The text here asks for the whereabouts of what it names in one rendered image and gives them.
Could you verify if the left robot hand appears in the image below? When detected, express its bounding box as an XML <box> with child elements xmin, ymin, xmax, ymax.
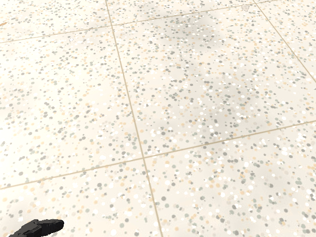
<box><xmin>9</xmin><ymin>219</ymin><xmax>64</xmax><ymax>237</ymax></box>

